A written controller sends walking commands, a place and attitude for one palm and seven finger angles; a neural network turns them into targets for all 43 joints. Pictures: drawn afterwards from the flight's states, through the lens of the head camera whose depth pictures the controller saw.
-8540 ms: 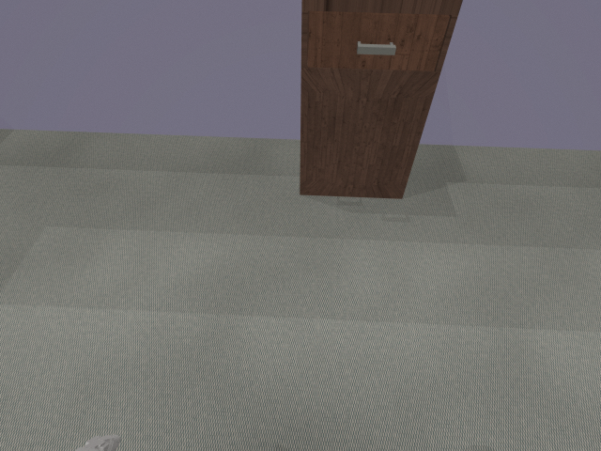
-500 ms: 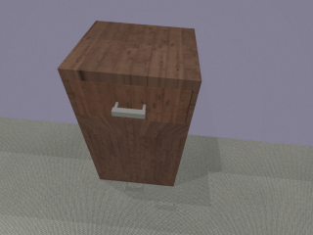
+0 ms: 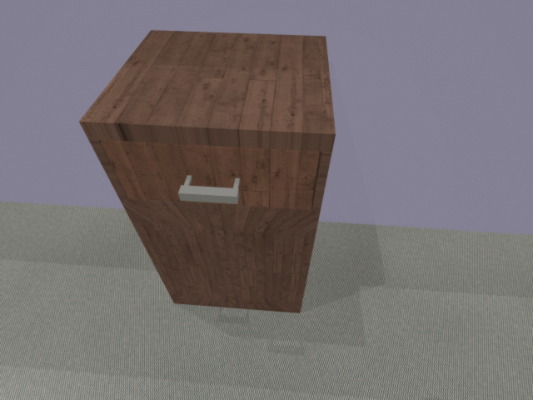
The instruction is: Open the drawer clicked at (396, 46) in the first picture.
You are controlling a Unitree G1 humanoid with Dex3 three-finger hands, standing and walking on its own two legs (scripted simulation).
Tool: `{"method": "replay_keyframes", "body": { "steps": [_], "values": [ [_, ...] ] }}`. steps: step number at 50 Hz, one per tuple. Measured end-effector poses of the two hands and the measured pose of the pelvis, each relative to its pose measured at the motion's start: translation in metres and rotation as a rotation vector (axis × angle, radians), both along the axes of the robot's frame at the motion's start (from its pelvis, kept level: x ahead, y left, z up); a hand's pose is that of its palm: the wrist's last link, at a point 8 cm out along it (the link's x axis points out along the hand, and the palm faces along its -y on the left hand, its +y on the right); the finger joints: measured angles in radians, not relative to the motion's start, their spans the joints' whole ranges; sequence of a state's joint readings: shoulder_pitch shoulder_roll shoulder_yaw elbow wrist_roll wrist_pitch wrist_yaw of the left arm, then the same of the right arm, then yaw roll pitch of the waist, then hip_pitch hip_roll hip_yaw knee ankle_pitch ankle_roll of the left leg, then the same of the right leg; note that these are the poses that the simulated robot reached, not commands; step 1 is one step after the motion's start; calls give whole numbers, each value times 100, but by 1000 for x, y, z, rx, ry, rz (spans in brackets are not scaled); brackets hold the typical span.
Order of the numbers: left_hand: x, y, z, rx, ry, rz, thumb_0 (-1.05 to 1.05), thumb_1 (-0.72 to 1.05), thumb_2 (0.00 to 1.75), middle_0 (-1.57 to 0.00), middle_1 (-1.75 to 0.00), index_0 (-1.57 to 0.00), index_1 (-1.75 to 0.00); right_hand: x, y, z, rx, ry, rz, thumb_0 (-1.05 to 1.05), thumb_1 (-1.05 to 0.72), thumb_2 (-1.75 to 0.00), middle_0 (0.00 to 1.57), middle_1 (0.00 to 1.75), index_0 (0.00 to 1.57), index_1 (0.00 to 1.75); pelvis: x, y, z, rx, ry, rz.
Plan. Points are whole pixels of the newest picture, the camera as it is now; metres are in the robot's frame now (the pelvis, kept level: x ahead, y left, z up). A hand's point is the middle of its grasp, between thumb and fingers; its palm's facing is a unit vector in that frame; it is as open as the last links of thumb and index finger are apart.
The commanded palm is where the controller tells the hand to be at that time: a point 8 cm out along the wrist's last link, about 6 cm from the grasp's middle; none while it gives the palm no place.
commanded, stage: look again from close up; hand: left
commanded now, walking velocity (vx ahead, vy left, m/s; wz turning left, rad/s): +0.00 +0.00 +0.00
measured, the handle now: (211, 187) +0.54 +0.16 -0.04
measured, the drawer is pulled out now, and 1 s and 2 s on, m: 0.00 0.00 0.00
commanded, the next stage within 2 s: shuffle to correct the standing spot in 0.60 s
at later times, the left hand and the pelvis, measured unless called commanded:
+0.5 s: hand out of the picture +0.01 +0.25 -0.18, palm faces +0.02 -0.97 -0.22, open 7.4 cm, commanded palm none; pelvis -0.04 +0.05 -0.01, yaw -1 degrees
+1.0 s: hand out of the picture -0.08 +0.21 -0.18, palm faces -0.01 -0.99 -0.16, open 7.4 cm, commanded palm none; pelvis -0.03 +0.04 -0.01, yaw -3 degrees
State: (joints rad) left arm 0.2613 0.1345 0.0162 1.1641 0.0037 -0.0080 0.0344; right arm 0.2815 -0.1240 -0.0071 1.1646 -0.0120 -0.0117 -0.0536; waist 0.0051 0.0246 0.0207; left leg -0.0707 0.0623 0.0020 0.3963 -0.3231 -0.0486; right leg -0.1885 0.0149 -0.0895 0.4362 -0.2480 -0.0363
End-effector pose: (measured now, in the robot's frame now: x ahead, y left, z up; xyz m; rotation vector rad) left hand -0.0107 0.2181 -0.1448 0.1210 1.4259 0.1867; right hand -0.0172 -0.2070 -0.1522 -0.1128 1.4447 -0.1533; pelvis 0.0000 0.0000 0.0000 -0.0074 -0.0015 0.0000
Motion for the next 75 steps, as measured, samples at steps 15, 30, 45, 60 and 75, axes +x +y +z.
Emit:
{"method": "replay_keyframes", "body": {
  "steps": [15, 30, 45, 60, 75],
  "values": [
    [9, 38, -7, 11, -134, -50, 1, 92, 90, -20, -30, -20, -30, 20, -16, 14, -118, -169, 30, 0, -92, -90, 20, 29, 20, 30, -21, 27, -8, -13, -16, 5],
    [-2, 89, 2, 46, -181, -84, 0, 91, 90, -20, -30, -20, -30, -1, 35, 16, -67, -216, 52, 0, -91, -90, 20, 29, 20, 30, -49, 62, -4, -3, -51, -15],
    [-70, 62, -5, -21, 49, -62, 1, 91, 90, -20, -30, -20, -30, -64, 44, 5, -38, -18, -46, 0, -91, -90, 20, 29, 20, 30, -43, 60, -4, 8, -35, -39],
    [-31, 4, -18, -80, 32, 29, 0, 91, 90, -20, -30, -20, -30, -13, 1, 4, -84, 26, -16, 0, -91, -90, 20, 29, 20, 30, 2, 25, -12, -34, 3, 5],
    [110, 13, 1, -8, -99, -91, 3, 94, 90, -20, -30, -20, -30, 32, -14, 14, -58, -6, -63, 0, -91, -90, 20, 29, 20, 30, 55, -6, 0, -30, 4, -35]
  ]
}}
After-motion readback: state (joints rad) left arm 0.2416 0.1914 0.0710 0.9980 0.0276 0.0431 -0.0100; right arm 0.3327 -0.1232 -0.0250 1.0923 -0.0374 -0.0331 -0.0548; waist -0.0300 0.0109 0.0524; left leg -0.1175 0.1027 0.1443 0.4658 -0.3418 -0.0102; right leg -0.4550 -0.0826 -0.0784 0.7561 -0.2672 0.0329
